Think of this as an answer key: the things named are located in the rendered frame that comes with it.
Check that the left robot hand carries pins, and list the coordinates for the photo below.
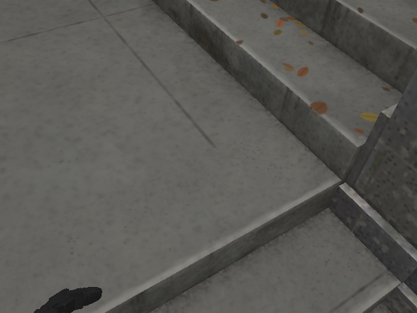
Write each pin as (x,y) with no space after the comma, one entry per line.
(67,301)

